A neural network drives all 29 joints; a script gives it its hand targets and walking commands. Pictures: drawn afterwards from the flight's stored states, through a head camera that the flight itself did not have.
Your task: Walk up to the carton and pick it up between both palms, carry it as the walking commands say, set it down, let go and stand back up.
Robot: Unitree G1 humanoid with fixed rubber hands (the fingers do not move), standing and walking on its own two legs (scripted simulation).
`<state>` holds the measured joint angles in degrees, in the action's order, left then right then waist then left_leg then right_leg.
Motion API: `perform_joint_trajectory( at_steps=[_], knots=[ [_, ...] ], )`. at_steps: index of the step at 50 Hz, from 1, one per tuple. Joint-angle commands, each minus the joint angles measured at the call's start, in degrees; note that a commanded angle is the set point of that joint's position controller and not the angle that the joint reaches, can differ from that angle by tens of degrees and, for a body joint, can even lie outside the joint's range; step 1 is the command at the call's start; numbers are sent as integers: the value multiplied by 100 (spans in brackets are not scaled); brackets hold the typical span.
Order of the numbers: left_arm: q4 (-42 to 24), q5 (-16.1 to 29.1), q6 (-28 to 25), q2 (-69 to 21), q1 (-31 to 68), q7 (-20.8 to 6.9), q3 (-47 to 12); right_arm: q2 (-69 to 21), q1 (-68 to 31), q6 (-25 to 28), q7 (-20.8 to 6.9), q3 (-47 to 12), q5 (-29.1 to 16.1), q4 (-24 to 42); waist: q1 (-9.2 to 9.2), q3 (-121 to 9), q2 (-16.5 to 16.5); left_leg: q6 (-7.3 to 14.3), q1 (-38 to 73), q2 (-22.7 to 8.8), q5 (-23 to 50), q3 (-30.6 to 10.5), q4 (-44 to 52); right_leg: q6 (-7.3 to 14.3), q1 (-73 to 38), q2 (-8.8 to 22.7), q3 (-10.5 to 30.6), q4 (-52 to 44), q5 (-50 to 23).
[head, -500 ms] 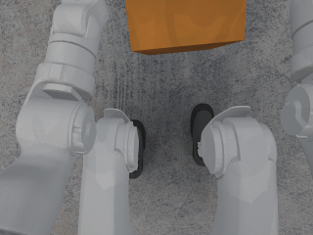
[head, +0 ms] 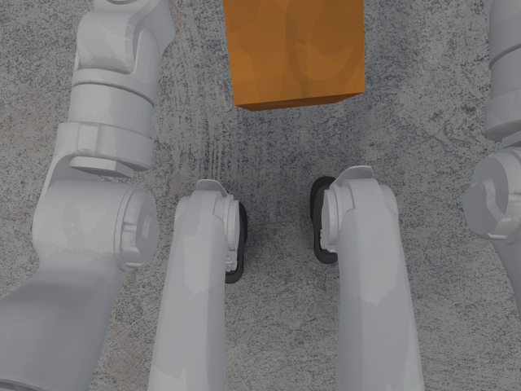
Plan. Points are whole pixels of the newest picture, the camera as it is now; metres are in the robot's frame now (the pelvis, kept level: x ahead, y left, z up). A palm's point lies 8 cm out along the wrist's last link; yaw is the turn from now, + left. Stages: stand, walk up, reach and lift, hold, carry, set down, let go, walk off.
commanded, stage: set down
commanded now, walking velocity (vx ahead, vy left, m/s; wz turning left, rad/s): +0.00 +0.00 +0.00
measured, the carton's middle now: (289, 25) +0.56 -0.05 -0.36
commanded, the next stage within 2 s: let go in 0.62 s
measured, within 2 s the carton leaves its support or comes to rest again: neither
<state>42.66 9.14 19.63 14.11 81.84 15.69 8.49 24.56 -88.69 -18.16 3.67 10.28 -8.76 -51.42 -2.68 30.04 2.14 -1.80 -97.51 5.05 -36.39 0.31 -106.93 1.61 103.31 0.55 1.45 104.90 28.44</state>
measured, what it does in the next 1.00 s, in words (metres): rises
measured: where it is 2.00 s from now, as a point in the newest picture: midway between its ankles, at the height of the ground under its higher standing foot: (278, 245)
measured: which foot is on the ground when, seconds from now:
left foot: down 0.00-1.00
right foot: down 0.00-1.00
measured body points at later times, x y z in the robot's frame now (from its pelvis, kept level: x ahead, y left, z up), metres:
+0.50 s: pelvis +0.01 +0.00 +0.13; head +0.35 -0.05 +0.41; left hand +0.58 +0.11 +0.04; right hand +0.57 -0.25 +0.03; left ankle +0.10 +0.12 -0.46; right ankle +0.13 -0.11 -0.46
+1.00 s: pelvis +0.03 +0.00 +0.20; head +0.30 -0.04 +0.54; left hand +0.46 +0.15 +0.08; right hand +0.44 -0.29 +0.09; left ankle +0.10 +0.12 -0.46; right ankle +0.13 -0.11 -0.46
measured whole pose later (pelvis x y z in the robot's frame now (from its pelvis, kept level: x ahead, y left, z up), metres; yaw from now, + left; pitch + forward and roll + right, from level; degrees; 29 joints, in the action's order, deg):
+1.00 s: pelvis +0.03 +0.00 +0.20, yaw -2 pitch +14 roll +2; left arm 24.4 3.7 21.4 11.8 39.6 6.7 6.3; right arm 22.6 -43.6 -20.9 -0.7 10.2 -3.5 -27.3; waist -2.7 26.5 1.2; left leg -0.9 -51.8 3.7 -23.1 -1.6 -60.6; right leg 1.2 56.6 0.1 1.5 59.9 17.5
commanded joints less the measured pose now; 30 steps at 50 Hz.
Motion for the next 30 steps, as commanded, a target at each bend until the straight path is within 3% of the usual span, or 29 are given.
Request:
perform_joint_trajectory(
  at_steps=[1,10,18,22,24,26,30],
  knots=[
    [-1861,-147,-85,580,1905,-17,290,1566,-1782,95,-151,86,274,1271,4,-11840,-585,-62,2120,283,2118,377,1854,1,-6319,-488,-86,-1401,-3383],
    [-2185,-145,40,575,1482,-19,269,1599,-1453,-23,-274,153,320,1779,3,-12251,-660,-79,2962,321,2672,292,2820,-14,-7491,-551,-42,-2191,-4160],
    [-2063,-257,59,522,1492,-75,352,1540,-1325,-36,-371,263,421,1480,41,-11609,-492,-76,3548,246,2513,227,3815,-24,-7812,-519,26,-3195,-3887],
    [-1663,-375,14,453,1459,-143,438,1405,-1331,51,-433,270,462,1184,124,-11258,-433,-94,3772,188,2445,216,4290,-55,-7907,-481,40,-3706,-3718],
    [-786,-503,-36,287,1376,-239,540,1279,-1301,151,-502,337,581,442,132,-10163,-463,-95,3321,107,2059,167,4505,-69,-7383,-412,-6,-3948,-3220],
    [-385,-637,-121,212,1182,-328,671,1249,-1316,291,-548,433,703,349,155,-9733,-503,-114,3162,85,2051,118,4622,-68,-7307,-369,11,-4089,-3208],
    [-431,-720,-292,224,1199,-392,783,1287,-1597,519,-534,495,745,750,216,-10238,-618,-134,3287,98,2266,99,4776,-87,-7767,-338,17,-4223,-3470]
  ],
)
